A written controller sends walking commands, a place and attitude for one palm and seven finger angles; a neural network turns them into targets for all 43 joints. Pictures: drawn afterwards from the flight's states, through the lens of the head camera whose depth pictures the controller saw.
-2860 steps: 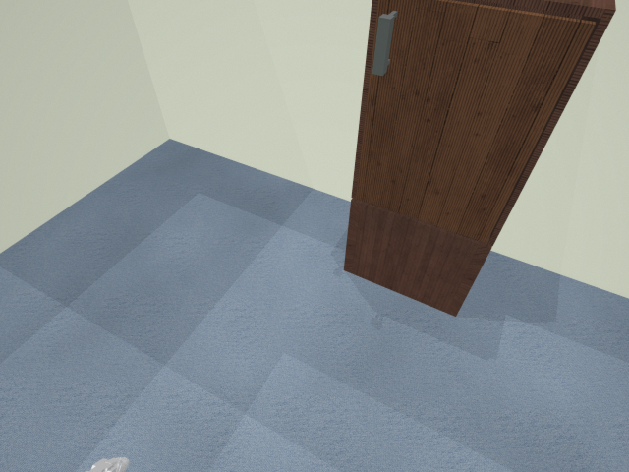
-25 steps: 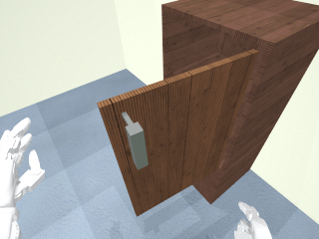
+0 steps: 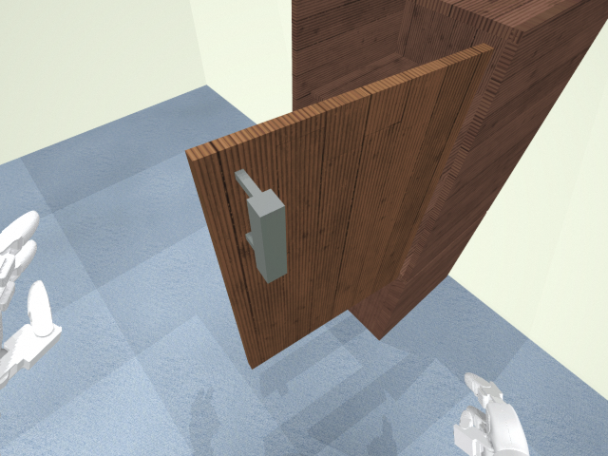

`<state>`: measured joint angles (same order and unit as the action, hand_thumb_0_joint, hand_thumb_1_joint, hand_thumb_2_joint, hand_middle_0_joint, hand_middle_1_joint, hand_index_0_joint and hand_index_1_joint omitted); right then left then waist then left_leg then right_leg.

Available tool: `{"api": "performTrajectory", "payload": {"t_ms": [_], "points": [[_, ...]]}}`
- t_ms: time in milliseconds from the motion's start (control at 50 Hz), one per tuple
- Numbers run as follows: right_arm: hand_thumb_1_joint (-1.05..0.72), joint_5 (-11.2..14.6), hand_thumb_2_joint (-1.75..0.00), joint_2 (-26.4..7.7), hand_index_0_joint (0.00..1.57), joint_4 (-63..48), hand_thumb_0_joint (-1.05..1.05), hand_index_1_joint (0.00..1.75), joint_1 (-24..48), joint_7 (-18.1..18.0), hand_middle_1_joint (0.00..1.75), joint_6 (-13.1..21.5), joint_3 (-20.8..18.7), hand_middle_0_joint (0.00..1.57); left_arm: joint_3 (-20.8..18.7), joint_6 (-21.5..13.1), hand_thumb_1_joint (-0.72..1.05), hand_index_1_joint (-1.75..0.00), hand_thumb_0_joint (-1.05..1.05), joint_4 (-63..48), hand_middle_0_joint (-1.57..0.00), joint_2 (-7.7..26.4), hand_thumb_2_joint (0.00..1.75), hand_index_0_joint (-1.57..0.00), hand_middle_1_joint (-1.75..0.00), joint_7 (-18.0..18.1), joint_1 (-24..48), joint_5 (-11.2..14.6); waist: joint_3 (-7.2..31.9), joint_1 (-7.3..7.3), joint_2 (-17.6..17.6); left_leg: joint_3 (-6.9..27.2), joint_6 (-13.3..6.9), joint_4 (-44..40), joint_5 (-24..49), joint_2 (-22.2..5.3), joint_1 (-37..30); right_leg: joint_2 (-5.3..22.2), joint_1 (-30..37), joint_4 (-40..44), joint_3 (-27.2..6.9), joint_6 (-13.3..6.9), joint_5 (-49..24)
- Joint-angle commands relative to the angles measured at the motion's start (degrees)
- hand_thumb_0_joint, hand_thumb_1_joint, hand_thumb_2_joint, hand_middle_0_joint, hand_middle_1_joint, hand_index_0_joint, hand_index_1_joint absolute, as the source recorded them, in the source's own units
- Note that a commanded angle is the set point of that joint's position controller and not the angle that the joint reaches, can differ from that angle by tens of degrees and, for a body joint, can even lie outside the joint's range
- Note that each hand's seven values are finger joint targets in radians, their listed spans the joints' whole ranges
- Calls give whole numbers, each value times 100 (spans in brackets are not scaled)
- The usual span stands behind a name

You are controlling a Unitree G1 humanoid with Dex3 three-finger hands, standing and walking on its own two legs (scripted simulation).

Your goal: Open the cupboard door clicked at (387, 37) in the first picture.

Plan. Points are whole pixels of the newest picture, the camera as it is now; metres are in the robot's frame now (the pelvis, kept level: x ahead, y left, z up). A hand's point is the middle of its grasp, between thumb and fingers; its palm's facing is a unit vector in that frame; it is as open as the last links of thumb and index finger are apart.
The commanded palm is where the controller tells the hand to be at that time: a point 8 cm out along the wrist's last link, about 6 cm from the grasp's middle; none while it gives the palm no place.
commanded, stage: step back with the hand held close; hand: left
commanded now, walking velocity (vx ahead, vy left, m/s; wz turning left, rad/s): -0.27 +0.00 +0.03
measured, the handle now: (258, 226) +0.33 +0.08 +0.16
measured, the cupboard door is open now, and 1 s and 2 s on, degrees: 82 82 82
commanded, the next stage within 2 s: stop stepping back and stand still in 0.70 s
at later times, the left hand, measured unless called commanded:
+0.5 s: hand out of the picture +0.12 +0.29 +0.16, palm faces +0.47 -0.77 -0.44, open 7.4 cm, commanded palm +0.05 +0.33 +0.18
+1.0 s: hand out of the picture +0.06 +0.27 +0.16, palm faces +0.34 -0.82 -0.46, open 7.4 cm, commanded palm -0.01 +0.31 +0.18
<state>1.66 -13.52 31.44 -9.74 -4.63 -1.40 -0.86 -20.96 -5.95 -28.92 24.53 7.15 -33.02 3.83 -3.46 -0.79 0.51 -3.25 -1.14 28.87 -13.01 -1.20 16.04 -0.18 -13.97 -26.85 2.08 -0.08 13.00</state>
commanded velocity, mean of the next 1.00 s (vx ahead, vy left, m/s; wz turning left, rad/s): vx -0.23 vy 0.01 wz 0.01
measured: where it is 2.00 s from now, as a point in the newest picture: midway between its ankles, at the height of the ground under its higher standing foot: outside the picture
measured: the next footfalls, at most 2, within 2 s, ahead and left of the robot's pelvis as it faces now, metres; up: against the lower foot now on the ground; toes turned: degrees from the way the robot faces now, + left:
right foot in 0.70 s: -0.18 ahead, -0.10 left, +0.00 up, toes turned -1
left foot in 0.86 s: -0.04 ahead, +0.10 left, +0.00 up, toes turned -1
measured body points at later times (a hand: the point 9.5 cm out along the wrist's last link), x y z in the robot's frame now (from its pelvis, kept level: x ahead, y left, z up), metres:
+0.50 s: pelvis -0.08 +0.02 -0.02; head -0.07 +0.05 +0.43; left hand +0.09 +0.33 +0.19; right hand +0.08 -0.21 -0.09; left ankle +0.02 +0.10 -0.74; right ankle -0.02 -0.11 -0.72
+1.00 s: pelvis -0.16 +0.01 +0.00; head -0.14 +0.04 +0.44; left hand +0.03 +0.31 +0.18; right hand +0.01 -0.24 -0.06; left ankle -0.08 +0.10 -0.74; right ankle -0.22 -0.10 -0.73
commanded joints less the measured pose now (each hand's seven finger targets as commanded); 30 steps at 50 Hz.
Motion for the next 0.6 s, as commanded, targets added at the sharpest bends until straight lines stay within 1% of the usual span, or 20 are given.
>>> {"api": "performTrajectory", "payload": {"t_ms": [0, 80, 140, 160, 180, 200, 260, 280, 320, 360, 380, 400, 420, 440, 460, 480, 500, 520, 560, 580], "points": [[-90, -20, -90, -602, 20, -956, 0, 30, 449, -66, 30, 340, -231, 20, -1070, -511, 90, -30, 0, -1454, -20, 1063, 90, -20, -30, 268, -40, -16, 1210, -20, 657, 807, -187, -579, 1337, -701, 291, 298, 784, -316, -335, 51, -1254], [-90, -29, -90, -669, 20, -887, 0, 30, 367, -38, 30, 434, -259, 20, -1071, -566, 90, -30, 0, -1167, -20, 926, 90, -20, -30, 280, -142, -48, 883, 38, 685, 879, -219, -691, -91, -730, 977, 313, 633, -338, -442, -7, -516], [-90, -37, -90, -681, 20, -906, 0, 30, 289, -15, 30, 527, -221, 20, -962, -633, 90, -30, 0, -1186, -20, 799, 90, -20, -30, 291, 24, -92, 644, 109, 531, 942, -249, -712, -1452, -681, 1445, 360, 390, -201, -599, -46, 300], [-90, -50, -90, -685, 20, -902, 0, 30, 272, -15, 30, 565, -216, 20, -964, -662, 90, -30, 0, -1195, -20, 804, 90, -20, -30, 301, 96, -117, 588, 118, 443, 927, -246, -649, -1683, -632, 1484, 393, 241, -70, -678, -64, 604], [-90, -63, -90, -711, 20, -844, 0, 30, 258, -40, 30, 583, -245, 20, -1078, -682, 90, -30, 0, -1214, -20, 962, 90, -20, -30, 330, 159, -143, 540, 116, 293, 961, -227, -607, -1816, -605, 1399, 412, 48, 77, -718, -95, 924], [-90, -76, -90, -678, 20, -869, 0, 30, 237, -41, 30, 614, -211, 20, -926, -705, 90, -30, 0, -1293, -20, 821, 90, -20, -30, 330, 236, -145, 529, 139, 177, 985, -218, -550, -1896, -583, 1373, 451, -81, 176, -744, -114, 1219], [-90, -114, -90, -685, 20, -827, 0, 30, 203, -54, 30, 726, -196, 20, -908, -778, 90, -30, 0, -1323, -20, 852, 90, -20, -30, 383, 506, -206, 398, 152, 52, 911, -155, -171, -1961, -422, 1109, 576, -713, 568, -960, -224, 1939], [-90, -129, -90, -703, 20, -760, 0, 30, 195, -84, 30, 753, -215, 20, -1016, -810, 90, -30, 0, -1391, -20, 1016, 90, -20, -30, 418, 558, -209, 455, 149, 12, 894, -116, 2, -1814, -364, 849, 658, -920, 685, -1018, -286, 1983], [-90, -144, -90, -666, 20, -709, 0, 30, 139, -73, 30, 820, -174, 20, -918, -861, 90, -30, 0, -1443, -20, 914, 90, -20, -30, 447, 667, -203, 511, 175, -39, 912, -79, 213, -1464, -289, 557, 751, -1131, 673, -995, -333, 1722], [-90, -153, -90, -671, 20, -683, 0, 30, 135, -68, 30, 872, -157, 20, -977, -902, 90, -30, 0, -1466, -20, 949, 90, -20, -30, 465, 659, -198, 604, 174, 173, 1052, -123, -34, -1369, -371, 583, 607, -979, 406, -834, -244, 1329], [-90, -159, -90, -711, 20, -663, 0, 30, 186, -90, 30, 902, -181, 20, -1144, -941, 90, -30, 0, -1560, -20, 1122, 90, -20, -30, 490, 599, -203, 710, 140, 494, 1219, -160, -441, -1519, -532, 749, 446, -658, 133, -649, -159, 1221], [-90, -156, -90, -724, 20, -706, 0, 30, 214, -98, 30, 934, -162, 20, -1080, -959, 90, -30, 0, -1626, -20, 968, 90, -20, -30, 474, 562, -206, 712, 132, 970, 1582, -280, -1106, -2004, -861, 1329, 138, -108, -531, -402, -29, 1102], [-90, -157, -90, -751, 20, -745, 0, 30, 257, -99, 30, 978, -158, 20, -1147, -990, 90, -30, 0, -1577, -20, 915, 90, -20, -30, 461, 512, -240, 759, 78, 1461, 2042, -488, -1812, -2644, -1311, 2163, -186, 712, -1533, -204, 91, 807], [-90, -173, -90, -739, 20, -758, 0, 30, 253, -100, 30, 990, -206, 20, -1212, -996, 90, -30, 0, -1512, -20, 933, 90, -20, -30, 435, 551, -268, 760, 54, 1689, 2217, -657, -2139, -2906, -1625, 2738, -313, 1156, -2427, -180, 114, 829], [-90, -181, -90, -662, 20, -727, 0, 30, 175, -57, 30, 993, -236, 20, -1210, -991, 90, -30, 0, -1371, -20, 917, 90, -20, -30, 412, 485, -236, 790, 50, 1541, 2196, -715, -2178, -2601, -1681, 2735, -345, 1066, -2959, -269, 61, 1128], [-90, -181, -90, -638, 20, -671, 0, 30, 200, -49, 30, 989, -274, 20, -1316, -1000, 90, -30, 0, -1211, -20, 1065, 90, -20, -30, 412, 358, -203, 769, 42, 1385, 2112, -730, -2018, -2140, -1670, 2361, -312, 667, -2994, -353, 26, 1279], [-90, -188, -90, -563, 20, -616, 0, 30, 166, 5, 30, 998, -256, 20, -1107, -983, 90, -30, 0, -1261, -20, 853, 90, -20, -30, 391, 366, -164, 714, 85, 948, 2033, -729, -1806, -1690, -1577, 2018, -315, 386, -2754, -365, 3, 1426], [-90, -170, -90, -566, 20, -557, 0, 30, 170, 50, 30, 1026, -271, 20, -1077, -968, 90, -30, 0, -1209, -20, 812, 90, -20, -30, 390, 250, -134, 763, 76, 859, 1848, -659, -1697, -1367, -1458, 1463, -311, 77, -2389, -290, -3, 1554], [-90, -179, -90, -535, 20, -469, 0, 30, 165, 128, 30, 1079, -243, 20, -877, -940, 90, -30, 0, -1358, -20, 684, 90, -20, -30, 346, 136, -50, 960, 84, 949, 1713, -478, -1764, -1086, -1307, 707, -368, -42, -1619, -98, -16, 1730], [-90, -204, -90, -542, 20, -426, 0, 30, 208, 128, 30, 1087, -232, 20, -930, -933, 90, -30, 0, -1355, -20, 793, 90, -20, -30, 349, 65, -33, 936, 86, 1133, 1642, -436, -1764, -930, -1288, 584, -343, 67, -1165, -108, -31, 1687]]}}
